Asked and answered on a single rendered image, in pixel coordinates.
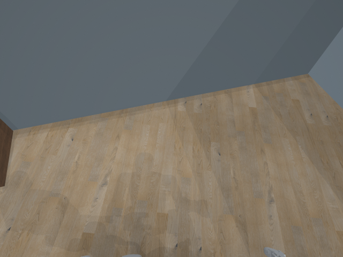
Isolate cupboard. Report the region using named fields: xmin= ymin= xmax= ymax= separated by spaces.
xmin=0 ymin=119 xmax=13 ymax=187

